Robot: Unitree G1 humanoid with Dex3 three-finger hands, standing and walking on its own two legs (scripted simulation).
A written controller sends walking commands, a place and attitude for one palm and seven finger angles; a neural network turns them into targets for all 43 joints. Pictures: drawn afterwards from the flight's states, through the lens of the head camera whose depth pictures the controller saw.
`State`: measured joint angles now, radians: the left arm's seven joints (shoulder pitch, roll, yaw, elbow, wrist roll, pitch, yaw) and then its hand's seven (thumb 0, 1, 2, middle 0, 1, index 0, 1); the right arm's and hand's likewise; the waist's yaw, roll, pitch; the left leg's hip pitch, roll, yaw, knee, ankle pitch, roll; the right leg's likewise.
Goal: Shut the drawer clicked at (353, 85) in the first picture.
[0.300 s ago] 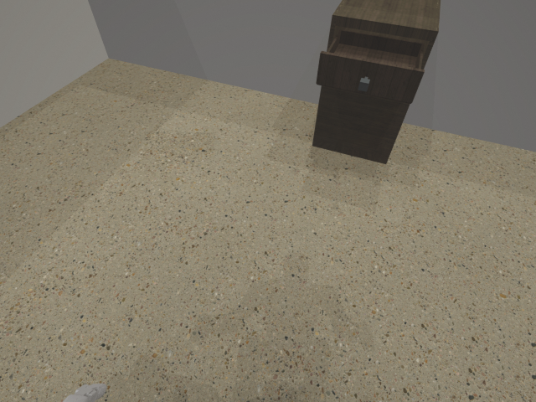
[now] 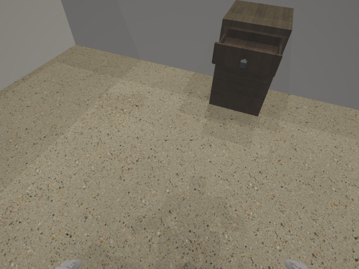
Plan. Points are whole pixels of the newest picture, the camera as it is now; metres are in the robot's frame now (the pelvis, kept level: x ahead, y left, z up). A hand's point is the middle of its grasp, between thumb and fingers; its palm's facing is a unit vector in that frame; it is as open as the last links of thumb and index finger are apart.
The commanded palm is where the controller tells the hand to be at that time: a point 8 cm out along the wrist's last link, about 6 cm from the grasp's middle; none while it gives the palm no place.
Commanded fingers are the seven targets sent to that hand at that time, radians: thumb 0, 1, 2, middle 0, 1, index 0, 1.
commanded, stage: stand and wait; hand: left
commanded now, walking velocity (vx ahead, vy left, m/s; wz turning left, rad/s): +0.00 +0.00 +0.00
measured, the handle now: (243, 62) +1.23 -0.31 -0.16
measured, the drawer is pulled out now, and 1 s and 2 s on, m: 0.28 0.28 0.28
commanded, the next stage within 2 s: look at it before walking up in 0.62 s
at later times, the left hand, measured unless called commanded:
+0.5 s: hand out of the picture +0.05 +0.24 -0.15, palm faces -0.03 -0.94 -0.34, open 7.4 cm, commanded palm none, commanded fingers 0.00 0.90 0.90 -0.20 -0.30 -0.20 -0.30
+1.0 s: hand out of the picture +0.04 +0.23 -0.15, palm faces -0.05 -0.94 -0.32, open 7.4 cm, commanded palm none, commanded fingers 0.00 0.90 0.90 -0.20 -0.30 -0.20 -0.30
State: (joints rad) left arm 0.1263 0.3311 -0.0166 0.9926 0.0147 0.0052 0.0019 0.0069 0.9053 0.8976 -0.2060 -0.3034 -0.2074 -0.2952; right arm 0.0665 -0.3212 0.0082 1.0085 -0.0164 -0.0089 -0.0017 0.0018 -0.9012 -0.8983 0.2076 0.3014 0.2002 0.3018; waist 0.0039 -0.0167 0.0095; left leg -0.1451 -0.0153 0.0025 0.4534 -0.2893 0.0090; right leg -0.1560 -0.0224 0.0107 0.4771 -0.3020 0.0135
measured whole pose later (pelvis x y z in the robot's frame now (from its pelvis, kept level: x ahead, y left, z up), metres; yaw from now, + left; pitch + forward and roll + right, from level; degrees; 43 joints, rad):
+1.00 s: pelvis -0.03 -0.01 +0.01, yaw -1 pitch -2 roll +0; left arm 0.15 0.33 -0.01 1.08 0.02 0.00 0.00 0.01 0.91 0.90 -0.21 -0.30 -0.21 -0.30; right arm 0.13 -0.33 0.01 1.12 -0.01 -0.01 0.00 0.00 -0.90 -0.90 0.21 0.30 0.20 0.30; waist 0.00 -0.01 0.03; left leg -0.14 0.01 0.01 0.37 -0.21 -0.01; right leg -0.15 0.00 0.01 0.40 -0.21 0.00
